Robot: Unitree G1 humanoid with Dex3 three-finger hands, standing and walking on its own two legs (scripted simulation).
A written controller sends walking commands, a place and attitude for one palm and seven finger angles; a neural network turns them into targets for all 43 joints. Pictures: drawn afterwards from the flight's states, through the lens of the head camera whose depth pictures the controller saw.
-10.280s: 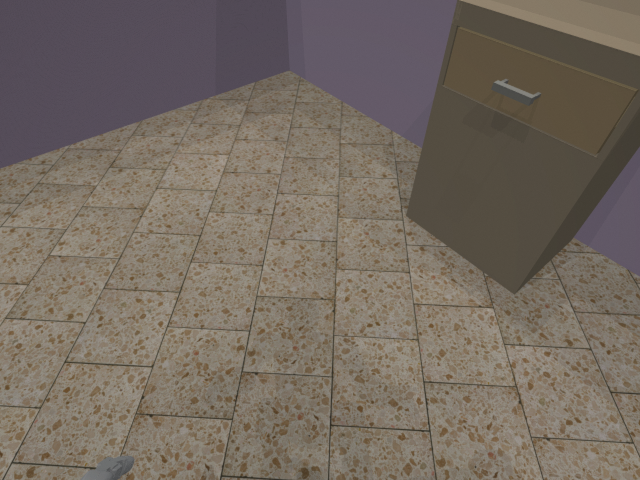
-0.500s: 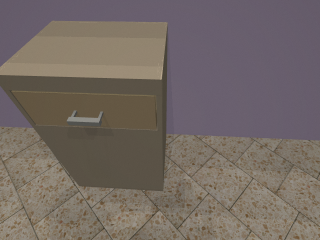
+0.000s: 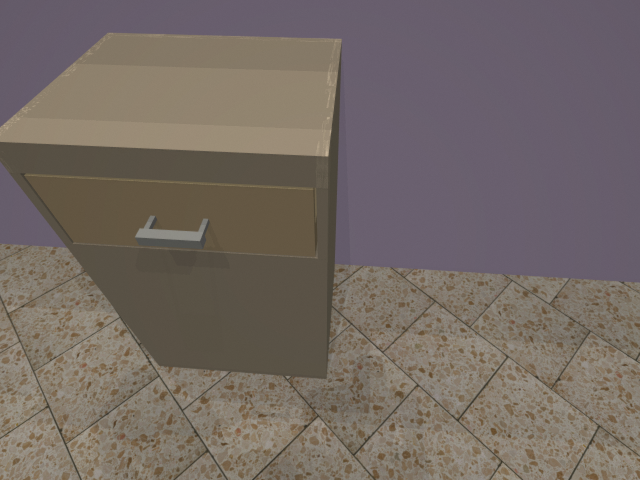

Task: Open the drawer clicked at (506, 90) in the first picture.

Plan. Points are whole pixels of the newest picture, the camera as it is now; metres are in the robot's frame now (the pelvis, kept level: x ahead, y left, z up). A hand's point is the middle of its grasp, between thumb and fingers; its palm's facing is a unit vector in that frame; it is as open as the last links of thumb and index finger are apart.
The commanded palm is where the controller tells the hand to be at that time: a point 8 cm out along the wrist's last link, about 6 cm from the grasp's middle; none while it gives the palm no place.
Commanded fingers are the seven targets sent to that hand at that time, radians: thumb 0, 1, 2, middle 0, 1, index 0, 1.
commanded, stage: shuffle to correct the standing spot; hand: left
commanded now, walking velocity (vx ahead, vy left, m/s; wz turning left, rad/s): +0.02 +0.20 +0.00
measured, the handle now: (174, 230) +0.53 +0.31 -0.05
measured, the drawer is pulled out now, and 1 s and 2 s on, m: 0.00 0.00 0.00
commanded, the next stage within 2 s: come to a stop and stand still in 0.64 s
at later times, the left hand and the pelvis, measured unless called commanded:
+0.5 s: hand out of the picture +0.03 +0.25 -0.18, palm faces +0.05 -0.97 -0.23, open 7.4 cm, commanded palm none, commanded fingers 0.00 0.90 0.90 -0.20 -0.30 -0.20 -0.30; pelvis +0.01 +0.07 -0.01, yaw -1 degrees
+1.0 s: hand out of the picture +0.08 +0.32 -0.18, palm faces +0.04 -0.97 -0.22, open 7.4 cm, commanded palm none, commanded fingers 0.00 0.90 0.90 -0.20 -0.30 -0.20 -0.30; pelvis +0.05 +0.13 -0.01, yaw +0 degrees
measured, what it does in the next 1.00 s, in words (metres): steps to the left: left foot, then right foot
